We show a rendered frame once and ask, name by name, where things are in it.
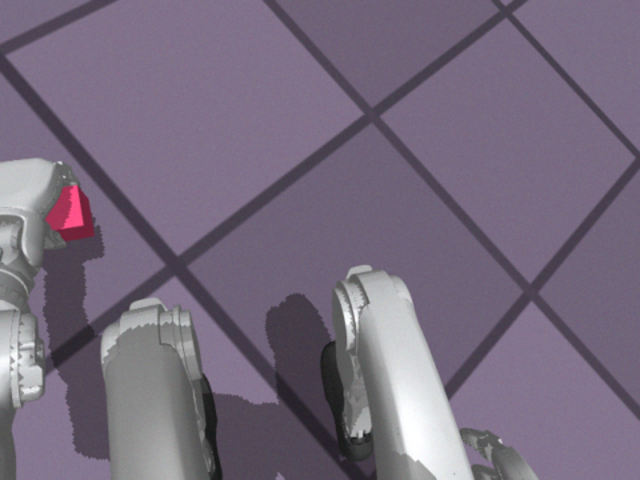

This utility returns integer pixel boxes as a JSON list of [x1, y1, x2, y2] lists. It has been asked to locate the right robot hand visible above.
[[459, 428, 539, 480]]

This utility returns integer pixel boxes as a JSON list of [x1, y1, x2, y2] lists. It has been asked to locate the left robot foot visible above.
[[200, 374, 223, 480]]

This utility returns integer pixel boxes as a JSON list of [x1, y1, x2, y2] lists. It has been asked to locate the left robot hand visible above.
[[0, 158, 81, 250]]

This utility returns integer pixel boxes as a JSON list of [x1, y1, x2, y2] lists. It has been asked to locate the small box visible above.
[[45, 185, 95, 242]]

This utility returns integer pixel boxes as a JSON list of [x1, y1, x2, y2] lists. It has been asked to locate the right robot foot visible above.
[[320, 341, 374, 462]]

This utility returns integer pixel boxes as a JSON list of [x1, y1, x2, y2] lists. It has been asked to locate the left robot arm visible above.
[[0, 208, 46, 480]]

